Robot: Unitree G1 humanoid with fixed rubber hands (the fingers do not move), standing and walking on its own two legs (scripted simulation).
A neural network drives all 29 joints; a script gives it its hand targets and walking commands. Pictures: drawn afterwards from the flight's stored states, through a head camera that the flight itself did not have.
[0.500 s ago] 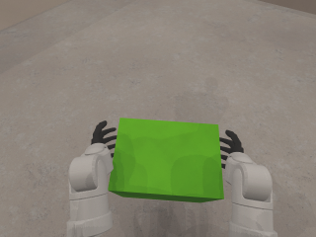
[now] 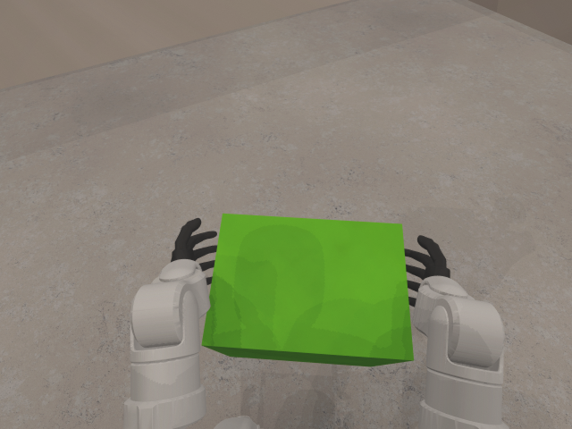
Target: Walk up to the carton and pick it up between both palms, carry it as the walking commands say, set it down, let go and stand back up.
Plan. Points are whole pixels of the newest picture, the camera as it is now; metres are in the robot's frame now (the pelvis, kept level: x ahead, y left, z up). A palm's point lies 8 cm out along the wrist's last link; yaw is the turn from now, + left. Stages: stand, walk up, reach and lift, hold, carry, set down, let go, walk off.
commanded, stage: carry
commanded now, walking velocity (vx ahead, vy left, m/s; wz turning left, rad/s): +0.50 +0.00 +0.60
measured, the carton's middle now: (304, 298) +0.31 +0.00 -0.02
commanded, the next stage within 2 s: none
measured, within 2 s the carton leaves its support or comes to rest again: neither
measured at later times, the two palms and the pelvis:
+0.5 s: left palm (165, 137) +0.61 +0.28 +0.05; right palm (323, 119) +0.66 -0.03 +0.05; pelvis +0.34 +0.06 +0.00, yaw +12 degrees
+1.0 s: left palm (167, 68) +0.85 +0.33 +0.06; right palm (296, 52) +0.92 +0.03 +0.06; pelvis +0.62 +0.11 -0.01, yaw +17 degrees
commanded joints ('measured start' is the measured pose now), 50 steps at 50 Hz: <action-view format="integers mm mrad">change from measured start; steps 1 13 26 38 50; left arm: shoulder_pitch -437 -509 -379 -372 -400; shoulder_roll -981 -956 -968 -1006 -968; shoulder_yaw -711 -704 -798 -755 -760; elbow -9 -76 -225 34 -46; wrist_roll -447 -407 -403 -409 -413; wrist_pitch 28 20 -17 14 -27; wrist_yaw -439 -424 -387 -414 -399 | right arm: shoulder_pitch -585 -596 -452 -610 -506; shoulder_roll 947 1008 917 905 912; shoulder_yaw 732 737 763 738 757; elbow -65 2 -196 -110 -48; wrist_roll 406 429 404 459 447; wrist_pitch -33 -57 -65 -60 -64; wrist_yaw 410 414 424 447 443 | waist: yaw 10 -49 -29 -14 -16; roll -181 141 120 -174 -10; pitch -244 -429 -434 -356 -493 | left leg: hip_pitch -62 857 731 248 346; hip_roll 14 248 88 -17 71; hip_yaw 69 -513 -35 -42 -23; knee -205 -534 -481 -572 -295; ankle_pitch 244 940 1079 -21 977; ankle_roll -12 350 89 -18 -30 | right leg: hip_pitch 256 -543 -308 138 180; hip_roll -210 60 127 -148 -5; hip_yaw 68 249 121 263 152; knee -142 993 154 -6 256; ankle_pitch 372 -316 243 714 891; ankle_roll -69 93 66 -151 -56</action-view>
